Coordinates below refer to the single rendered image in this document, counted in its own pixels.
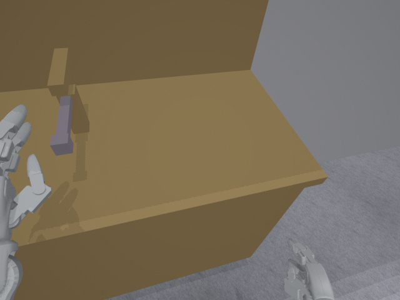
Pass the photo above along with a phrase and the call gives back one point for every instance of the robot left forearm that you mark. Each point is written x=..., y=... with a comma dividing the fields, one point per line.
x=11, y=270

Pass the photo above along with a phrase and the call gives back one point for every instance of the tap lever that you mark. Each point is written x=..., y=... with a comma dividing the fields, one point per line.
x=61, y=143

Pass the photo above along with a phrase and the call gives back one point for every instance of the left robot hand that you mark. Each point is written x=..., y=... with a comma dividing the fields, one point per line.
x=13, y=135

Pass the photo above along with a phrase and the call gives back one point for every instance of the counter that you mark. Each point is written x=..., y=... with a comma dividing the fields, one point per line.
x=181, y=160

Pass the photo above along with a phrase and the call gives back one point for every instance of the right robot hand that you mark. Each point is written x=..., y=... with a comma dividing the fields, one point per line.
x=312, y=282

